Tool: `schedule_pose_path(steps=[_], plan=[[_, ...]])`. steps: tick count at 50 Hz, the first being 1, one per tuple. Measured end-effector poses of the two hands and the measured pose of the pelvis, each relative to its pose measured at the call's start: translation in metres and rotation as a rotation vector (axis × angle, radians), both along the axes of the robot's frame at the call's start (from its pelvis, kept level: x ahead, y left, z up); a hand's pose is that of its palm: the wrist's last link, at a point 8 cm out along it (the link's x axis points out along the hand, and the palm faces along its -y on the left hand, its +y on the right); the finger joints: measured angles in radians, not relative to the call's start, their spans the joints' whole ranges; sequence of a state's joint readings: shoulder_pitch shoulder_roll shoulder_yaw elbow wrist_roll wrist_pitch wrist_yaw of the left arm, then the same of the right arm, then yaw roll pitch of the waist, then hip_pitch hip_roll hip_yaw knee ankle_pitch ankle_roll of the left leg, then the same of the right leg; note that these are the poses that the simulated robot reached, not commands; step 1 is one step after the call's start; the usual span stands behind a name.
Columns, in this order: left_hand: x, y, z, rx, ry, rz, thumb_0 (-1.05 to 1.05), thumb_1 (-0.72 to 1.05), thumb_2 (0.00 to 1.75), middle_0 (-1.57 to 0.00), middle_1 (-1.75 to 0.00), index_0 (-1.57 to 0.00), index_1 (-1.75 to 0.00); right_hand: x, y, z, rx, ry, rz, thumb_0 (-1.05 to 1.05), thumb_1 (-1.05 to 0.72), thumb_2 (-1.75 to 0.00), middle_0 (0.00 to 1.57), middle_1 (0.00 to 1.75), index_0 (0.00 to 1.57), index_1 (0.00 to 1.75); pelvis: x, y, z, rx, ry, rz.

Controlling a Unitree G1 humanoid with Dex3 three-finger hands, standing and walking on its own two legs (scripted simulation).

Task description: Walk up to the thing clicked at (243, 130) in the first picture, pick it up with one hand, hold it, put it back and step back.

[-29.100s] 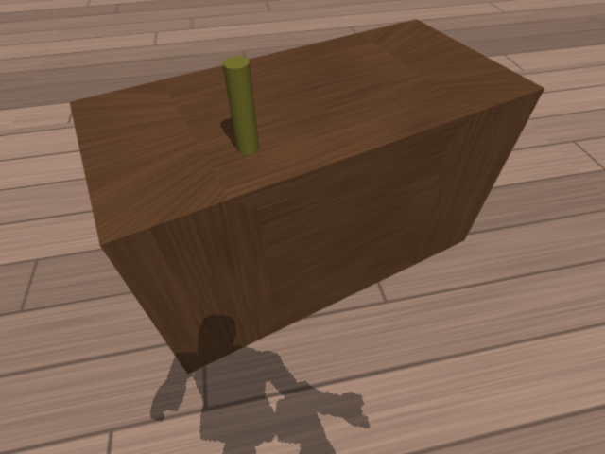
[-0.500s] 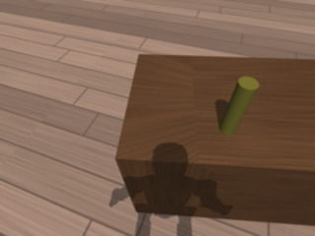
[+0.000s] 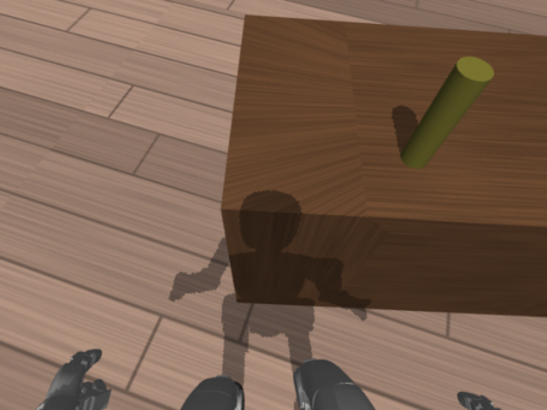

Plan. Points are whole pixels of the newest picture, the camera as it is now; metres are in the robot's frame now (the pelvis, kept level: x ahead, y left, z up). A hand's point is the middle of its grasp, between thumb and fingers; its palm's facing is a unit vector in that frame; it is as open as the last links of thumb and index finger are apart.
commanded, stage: step back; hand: right
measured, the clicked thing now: (439, 120) +0.54 -0.26 +0.04
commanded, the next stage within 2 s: none
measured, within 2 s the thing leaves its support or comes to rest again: neither
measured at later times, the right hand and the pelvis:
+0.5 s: hand out of the picture -0.01 -0.27 -0.16, palm faces -0.06 +0.91 -0.41, open 7.4 cm; pelvis -0.11 +0.01 -0.01, yaw +1 degrees
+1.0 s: hand out of the picture -0.15 -0.30 -0.16, palm faces +0.06 +0.91 -0.40, open 7.4 cm; pelvis -0.27 -0.02 -0.01, yaw -5 degrees
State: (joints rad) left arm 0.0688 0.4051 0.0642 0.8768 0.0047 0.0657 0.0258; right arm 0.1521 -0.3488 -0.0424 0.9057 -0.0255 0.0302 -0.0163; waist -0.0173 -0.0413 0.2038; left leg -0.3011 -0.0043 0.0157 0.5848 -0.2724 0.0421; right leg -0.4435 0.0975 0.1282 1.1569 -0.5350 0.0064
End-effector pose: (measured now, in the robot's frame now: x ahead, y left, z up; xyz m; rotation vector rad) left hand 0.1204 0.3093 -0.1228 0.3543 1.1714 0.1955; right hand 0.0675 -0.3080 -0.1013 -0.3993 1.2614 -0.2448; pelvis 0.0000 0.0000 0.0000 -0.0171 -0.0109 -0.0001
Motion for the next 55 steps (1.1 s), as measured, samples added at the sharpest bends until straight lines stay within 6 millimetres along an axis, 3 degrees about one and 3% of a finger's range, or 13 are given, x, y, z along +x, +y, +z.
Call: schedule_pose_path(steps=[5,10,15,22,27,32,39,43,48,52,55], plan=[[-0.028,-0.004,0.001,0.014,0.039,-0.03,0.0,0.91,0.9,-0.2,-0.3,-0.2,-0.3,-0.006,0.001,-0.008,0.025,-0.074,-0.005,0.01,-0.9,-0.9,0.2,0.3,0.21,0.3,-0.019,-0.002,-0.004,0.007,-0.009,-0.038],[-0.056,-0.014,0.005,0.042,0.027,-0.043,0.0,0.91,0.9,-0.2,-0.3,-0.2,-0.3,-0.017,-0.012,-0.025,0.058,-0.121,-0.021,0.01,-0.9,-0.9,0.2,0.3,0.21,0.3,-0.041,-0.011,-0.014,-0.005,-0.029,-0.056],[-0.083,-0.02,0.022,0.04,0.0,-0.031,0.0,0.9,0.9,-0.2,-0.3,-0.21,-0.3,-0.035,-0.015,-0.023,0.072,-0.112,-0.029,0.01,-0.91,-0.9,0.2,0.3,0.2,0.3,-0.061,-0.012,-0.005,0.034,-0.027,-0.052],[-0.099,-0.007,0.031,0.058,-0.088,-0.025,0.0,0.9,0.9,-0.2,-0.3,-0.21,-0.3,-0.071,-0.012,-0.018,0.034,-0.069,0.026,0.01,-0.91,-0.9,0.2,0.3,0.2,0.3,-0.094,-0.002,-0.004,0.032,-0.009,-0.008],[-0.117,0.014,0.015,0.038,-0.133,-0.016,0.0,0.9,0.9,-0.2,-0.3,-0.21,-0.3,-0.098,0.002,-0.018,0.001,-0.06,0.061,0.01,-0.91,-0.9,0.2,0.3,0.2,0.3,-0.125,0.012,-0.016,0.038,-0.024,0.021],[-0.151,0.023,0.009,0.02,-0.077,0.01,0.0,0.91,0.9,-0.2,-0.3,-0.21,-0.3,-0.13,0.017,-0.001,0.009,-0.076,0.057,0.01,-0.91,-0.9,0.2,0.3,0.2,0.3,-0.151,0.017,-0.006,0.008,-0.03,0.008],[-0.211,0.02,0.007,0.011,-0.004,-0.006,0.0,0.91,0.9,-0.2,-0.3,-0.2,-0.3,-0.159,0.013,0.012,-0.008,-0.146,0.037,0.01,-0.9,-0.9,0.21,0.3,0.21,0.3,-0.19,0.013,-0.001,-0.005,-0.022,-0.047],[-0.244,0.012,0.003,0.022,0.039,-0.03,0.0,0.91,0.9,-0.2,-0.3,-0.2,-0.3,-0.179,0.001,0.008,-0.007,-0.188,0.033,0.01,-0.9,-0.9,0.21,0.3,0.21,0.3,-0.219,0.005,-0.006,0.0,-0.023,-0.077],[-0.288,-0.007,0.004,0.046,0.049,-0.041,0.0,0.91,0.9,-0.2,-0.3,-0.2,-0.3,-0.214,-0.026,-0.012,0.009,-0.206,0.002,0.01,-0.9,-0.9,0.2,0.3,0.21,0.3,-0.257,-0.011,-0.018,-0.014,-0.034,-0.089],[-0.325,-0.018,0.019,0.05,0.054,-0.031,0.0,0.91,0.9,-0.2,-0.3,-0.21,-0.3,-0.252,-0.033,-0.015,0.027,-0.162,-0.035,0.01,-0.91,-0.9,0.2,0.3,0.2,0.3,-0.279,-0.017,-0.009,0.036,-0.032,-0.089],[-0.338,-0.02,0.027,0.065,0.041,-0.027,0.01,0.9,0.9,-0.2,-0.3,-0.21,-0.3,-0.281,-0.033,-0.017,0.036,-0.131,-0.034,0.01,-0.91,-0.9,0.2,0.3,0.2,0.3,-0.294,-0.017,-0.004,0.049,-0.024,-0.072]])
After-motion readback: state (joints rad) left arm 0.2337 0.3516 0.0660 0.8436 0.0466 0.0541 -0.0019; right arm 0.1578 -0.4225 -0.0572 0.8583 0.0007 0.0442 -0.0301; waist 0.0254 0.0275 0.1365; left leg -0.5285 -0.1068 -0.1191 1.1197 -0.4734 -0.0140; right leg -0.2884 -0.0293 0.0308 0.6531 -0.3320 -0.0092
